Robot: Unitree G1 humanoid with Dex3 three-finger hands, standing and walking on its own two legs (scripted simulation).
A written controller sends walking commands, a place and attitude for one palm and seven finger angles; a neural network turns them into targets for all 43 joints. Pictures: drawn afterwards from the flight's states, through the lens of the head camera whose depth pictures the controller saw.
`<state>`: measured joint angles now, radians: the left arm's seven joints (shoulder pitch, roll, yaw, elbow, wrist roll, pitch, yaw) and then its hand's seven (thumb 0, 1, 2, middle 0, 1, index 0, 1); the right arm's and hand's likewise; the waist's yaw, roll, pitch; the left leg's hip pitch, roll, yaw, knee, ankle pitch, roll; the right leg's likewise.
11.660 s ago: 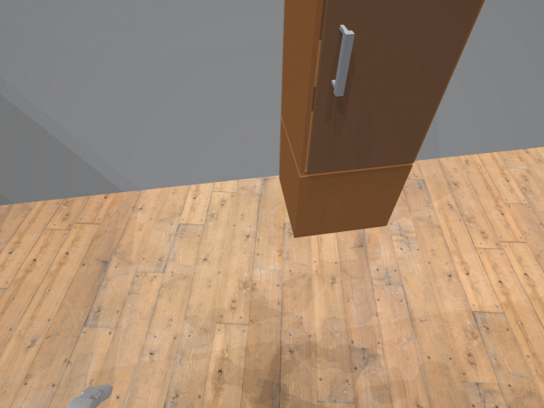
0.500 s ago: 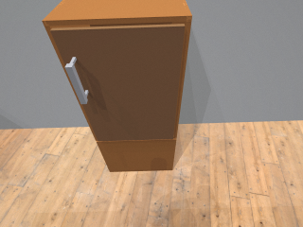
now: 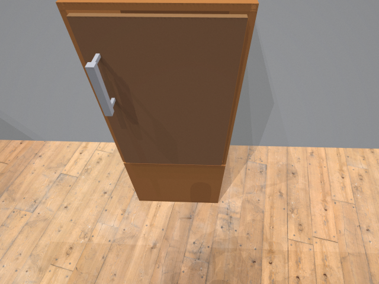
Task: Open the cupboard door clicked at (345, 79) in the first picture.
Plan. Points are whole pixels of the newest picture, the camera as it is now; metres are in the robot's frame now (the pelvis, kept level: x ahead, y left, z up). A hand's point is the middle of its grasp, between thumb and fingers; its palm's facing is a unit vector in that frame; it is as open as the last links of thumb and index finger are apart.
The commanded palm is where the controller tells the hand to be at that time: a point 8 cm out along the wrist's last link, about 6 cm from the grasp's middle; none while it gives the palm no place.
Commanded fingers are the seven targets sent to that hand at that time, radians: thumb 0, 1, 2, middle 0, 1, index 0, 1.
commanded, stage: shuffle to correct the standing spot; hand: left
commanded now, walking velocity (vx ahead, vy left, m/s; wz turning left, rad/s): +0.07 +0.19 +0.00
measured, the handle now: (103, 86) +0.57 +0.28 +0.08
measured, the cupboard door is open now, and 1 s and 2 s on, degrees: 0 0 0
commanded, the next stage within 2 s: come to a stop and stand still in 0.08 s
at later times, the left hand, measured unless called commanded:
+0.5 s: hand out of the picture +0.08 +0.22 -0.16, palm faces +0.04 -0.97 -0.24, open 7.3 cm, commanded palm none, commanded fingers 0.00 0.90 0.90 -0.20 -0.30 -0.20 -0.30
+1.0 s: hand out of the picture +0.03 +0.17 -0.16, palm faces +0.04 -0.97 -0.22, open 7.2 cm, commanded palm none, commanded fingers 0.00 0.90 0.90 -0.20 -0.30 -0.20 -0.30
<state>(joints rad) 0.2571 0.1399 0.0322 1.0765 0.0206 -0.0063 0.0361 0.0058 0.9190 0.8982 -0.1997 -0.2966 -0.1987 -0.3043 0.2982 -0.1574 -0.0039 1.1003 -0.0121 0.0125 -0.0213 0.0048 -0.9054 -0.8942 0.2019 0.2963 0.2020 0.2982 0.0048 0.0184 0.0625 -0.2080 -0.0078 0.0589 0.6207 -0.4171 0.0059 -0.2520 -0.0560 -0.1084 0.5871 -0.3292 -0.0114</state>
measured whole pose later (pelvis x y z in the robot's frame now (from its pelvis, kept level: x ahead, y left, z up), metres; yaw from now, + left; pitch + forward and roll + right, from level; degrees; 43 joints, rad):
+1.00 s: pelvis +0.02 -0.01 +0.01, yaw +1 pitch -1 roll +1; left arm 0.28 0.15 0.00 1.11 0.01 -0.01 0.04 0.00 0.94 0.90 -0.20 -0.30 -0.20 -0.30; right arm 0.28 -0.13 0.01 1.15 -0.01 -0.02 -0.03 0.00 -0.91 -0.89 0.20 0.30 0.20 0.30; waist 0.00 0.00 0.03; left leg -0.11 0.02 0.09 0.39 -0.26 -0.02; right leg -0.17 0.05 -0.08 0.43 -0.26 -0.09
